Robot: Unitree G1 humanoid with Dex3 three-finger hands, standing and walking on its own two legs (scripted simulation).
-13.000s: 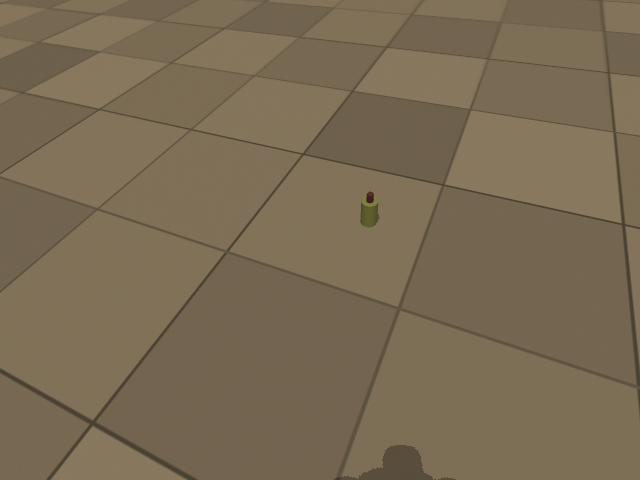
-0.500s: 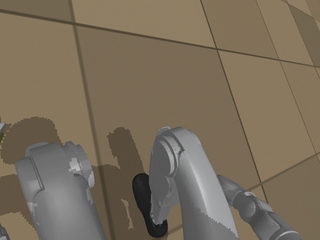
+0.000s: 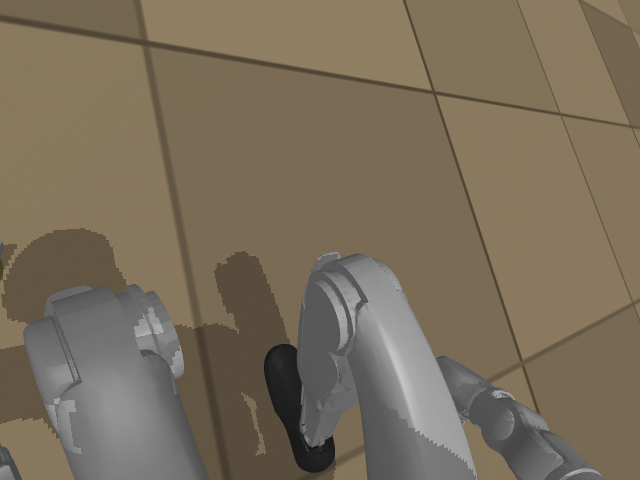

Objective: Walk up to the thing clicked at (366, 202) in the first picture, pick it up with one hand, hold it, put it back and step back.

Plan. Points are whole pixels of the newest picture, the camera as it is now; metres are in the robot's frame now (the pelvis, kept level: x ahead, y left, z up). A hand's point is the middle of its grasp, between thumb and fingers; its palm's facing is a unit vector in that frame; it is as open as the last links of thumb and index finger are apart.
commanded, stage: settle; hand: left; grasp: from the side
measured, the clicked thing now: out of the picture +0.40 +0.33 -0.19
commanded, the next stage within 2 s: lift in 1.94 s
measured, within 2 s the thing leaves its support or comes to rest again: leaves its support in 0.16 s
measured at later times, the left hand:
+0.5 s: hand out of the picture +0.37 +0.34 -0.08, palm faces +0.43 -0.90 -0.05, open 8.4 cm
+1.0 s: hand out of the picture +0.36 +0.33 +0.01, palm faces +0.44 -0.90 -0.06, open 8.4 cm
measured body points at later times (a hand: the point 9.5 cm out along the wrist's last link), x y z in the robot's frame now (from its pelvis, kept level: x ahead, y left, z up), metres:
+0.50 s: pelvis +0.01 -0.01 +0.03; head +0.20 +0.16 +0.40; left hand +0.34 +0.39 -0.07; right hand +0.22 -0.23 -0.04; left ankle +0.09 +0.13 -0.24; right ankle +0.13 -0.12 -0.24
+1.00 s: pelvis +0.03 -0.02 +0.06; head +0.22 +0.08 +0.45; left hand +0.33 +0.37 +0.01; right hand +0.24 -0.24 -0.06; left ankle +0.09 +0.13 -0.24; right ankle +0.13 -0.12 -0.24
